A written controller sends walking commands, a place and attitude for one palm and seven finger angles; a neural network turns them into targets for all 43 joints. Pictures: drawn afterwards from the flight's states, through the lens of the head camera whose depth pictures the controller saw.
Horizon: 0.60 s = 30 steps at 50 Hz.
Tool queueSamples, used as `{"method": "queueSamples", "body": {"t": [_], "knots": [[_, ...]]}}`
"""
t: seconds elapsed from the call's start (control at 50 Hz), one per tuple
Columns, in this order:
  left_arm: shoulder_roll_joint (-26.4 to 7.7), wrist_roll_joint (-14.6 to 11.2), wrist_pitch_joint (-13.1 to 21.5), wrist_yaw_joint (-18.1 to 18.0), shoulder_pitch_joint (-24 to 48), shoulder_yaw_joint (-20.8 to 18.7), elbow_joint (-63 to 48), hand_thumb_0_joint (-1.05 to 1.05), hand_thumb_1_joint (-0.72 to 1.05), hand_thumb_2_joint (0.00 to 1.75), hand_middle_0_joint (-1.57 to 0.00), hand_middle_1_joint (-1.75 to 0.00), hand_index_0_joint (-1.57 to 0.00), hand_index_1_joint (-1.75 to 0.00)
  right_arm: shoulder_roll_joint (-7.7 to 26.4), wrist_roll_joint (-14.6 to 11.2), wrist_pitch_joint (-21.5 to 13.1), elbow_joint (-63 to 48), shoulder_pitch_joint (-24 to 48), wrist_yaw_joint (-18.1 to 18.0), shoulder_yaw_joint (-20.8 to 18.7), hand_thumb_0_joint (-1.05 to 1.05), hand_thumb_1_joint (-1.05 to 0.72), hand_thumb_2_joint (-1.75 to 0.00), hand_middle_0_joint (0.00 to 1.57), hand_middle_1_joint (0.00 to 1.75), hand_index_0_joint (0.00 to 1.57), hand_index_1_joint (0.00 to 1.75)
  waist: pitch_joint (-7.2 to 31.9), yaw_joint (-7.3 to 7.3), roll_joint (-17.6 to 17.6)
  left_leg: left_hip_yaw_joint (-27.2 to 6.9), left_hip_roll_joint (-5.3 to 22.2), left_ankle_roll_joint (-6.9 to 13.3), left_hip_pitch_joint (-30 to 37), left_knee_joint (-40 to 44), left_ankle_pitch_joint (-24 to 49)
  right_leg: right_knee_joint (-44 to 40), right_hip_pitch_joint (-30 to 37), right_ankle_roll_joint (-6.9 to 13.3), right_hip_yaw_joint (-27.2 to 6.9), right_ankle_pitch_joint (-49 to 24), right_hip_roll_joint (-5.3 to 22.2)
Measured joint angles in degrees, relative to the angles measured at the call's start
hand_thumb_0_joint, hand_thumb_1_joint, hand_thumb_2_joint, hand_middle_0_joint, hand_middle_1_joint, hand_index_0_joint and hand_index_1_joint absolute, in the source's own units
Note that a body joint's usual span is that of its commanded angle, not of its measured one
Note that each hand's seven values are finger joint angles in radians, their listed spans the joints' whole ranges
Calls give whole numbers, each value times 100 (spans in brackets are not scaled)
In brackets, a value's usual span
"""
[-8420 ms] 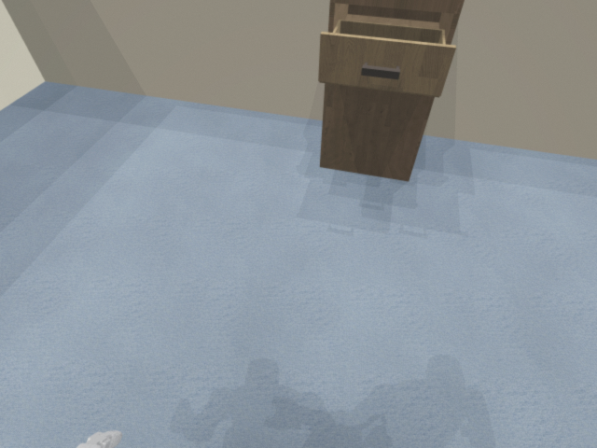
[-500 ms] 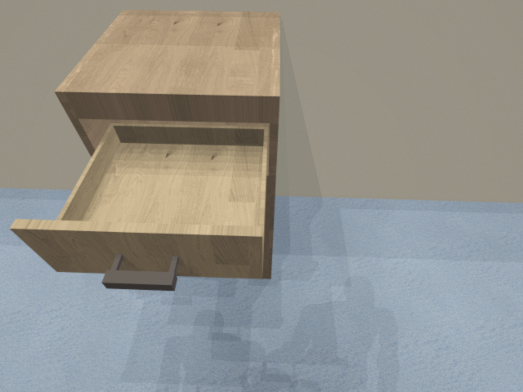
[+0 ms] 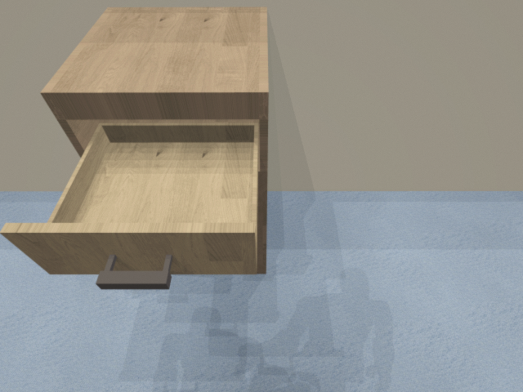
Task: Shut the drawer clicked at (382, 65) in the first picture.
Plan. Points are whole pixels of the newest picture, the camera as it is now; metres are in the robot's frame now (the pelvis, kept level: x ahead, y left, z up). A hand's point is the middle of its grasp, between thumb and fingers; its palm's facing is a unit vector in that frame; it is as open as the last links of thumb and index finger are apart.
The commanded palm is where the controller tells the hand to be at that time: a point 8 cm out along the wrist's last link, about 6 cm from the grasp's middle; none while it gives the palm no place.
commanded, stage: come to a stop and stand still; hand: left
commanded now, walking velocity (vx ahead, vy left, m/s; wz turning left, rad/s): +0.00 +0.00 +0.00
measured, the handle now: (137, 269) +0.32 +0.25 -0.05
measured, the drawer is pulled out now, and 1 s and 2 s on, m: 0.30 0.30 0.30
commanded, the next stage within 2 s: look again from close up in 0.68 s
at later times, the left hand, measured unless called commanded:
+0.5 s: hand out of the picture +0.00 +0.19 -0.17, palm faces +0.01 -0.97 -0.22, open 7.4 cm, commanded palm none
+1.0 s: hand out of the picture -0.01 +0.19 -0.17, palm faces +0.02 -0.98 -0.19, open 7.4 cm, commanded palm none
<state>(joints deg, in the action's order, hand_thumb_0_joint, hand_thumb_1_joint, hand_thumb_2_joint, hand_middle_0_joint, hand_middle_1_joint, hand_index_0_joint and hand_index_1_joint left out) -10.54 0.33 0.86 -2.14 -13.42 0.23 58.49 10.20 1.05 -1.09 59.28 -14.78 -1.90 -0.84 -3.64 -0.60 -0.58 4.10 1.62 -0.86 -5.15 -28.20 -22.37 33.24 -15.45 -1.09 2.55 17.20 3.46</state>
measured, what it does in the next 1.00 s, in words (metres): stands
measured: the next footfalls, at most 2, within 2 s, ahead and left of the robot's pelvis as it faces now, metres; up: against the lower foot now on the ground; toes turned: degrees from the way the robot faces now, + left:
none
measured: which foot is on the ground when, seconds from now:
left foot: down 0.00-1.00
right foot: down 0.00-1.00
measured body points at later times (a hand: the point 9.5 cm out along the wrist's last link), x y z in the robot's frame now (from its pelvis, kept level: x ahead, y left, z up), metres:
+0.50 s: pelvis -0.02 +0.01 +0.00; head +0.00 +0.01 +0.45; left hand +0.00 +0.25 -0.15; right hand -0.01 -0.22 -0.15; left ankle -0.08 +0.12 -0.73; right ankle +0.00 -0.13 -0.73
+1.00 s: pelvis -0.01 +0.02 +0.00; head +0.01 +0.02 +0.45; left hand -0.01 +0.24 -0.16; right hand -0.01 -0.20 -0.16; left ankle -0.08 +0.12 -0.73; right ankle +0.00 -0.13 -0.73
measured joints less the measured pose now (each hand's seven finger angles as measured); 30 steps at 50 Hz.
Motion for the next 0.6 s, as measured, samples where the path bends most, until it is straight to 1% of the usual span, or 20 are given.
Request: {"method": "queueSamples", "body": {"t": [0.08, 0.18, 0.34, 0.6], "knots": [[-24, 10, -34, -15, 30, 44, -24, 1, 91, 90, -20, -30, -20, -29, 137, -13, 91, -67, 127, 43, -33, 1, -92, -90, 20, 30, 20, 30, 94, -46, -5, -44, 62, -27, -153, -200, -46, 9, -54, 23, 45, -52, -47], [-31, 22, -85, -22, 93, 76, -79, 1, 91, 90, -20, -30, -20, -29, 192, -13, 113, -69, 199, 85, -1, 1, -91, -90, 20, 30, 20, 30, 155, -15, 25, -64, 85, -4, -206, -226, 11, -112, -33, 14, 68, -182, -72], [-48, 32, -107, -16, 50, 84, -86, 1, 91, 90, -20, -30, -20, -29, 41, -14, 121, 38, 120, 130, 92, 1, -91, -90, 20, 30, 20, 30, 161, 23, 78, -72, 62, 33, -227, -129, 125, -326, 9, -19, 77, -358, -57], [27, 31, -100, -44, -219, 53, 235, 1, 91, 90, -20, -30, -20, -29, -148, -49, 91, 447, -137, 97, 139, 1, -91, -90, 20, 30, 20, 30, 19, 31, 50, -20, -34, 113, -90, 12, 153, -411, 108, -102, 19, -377, 23]]}}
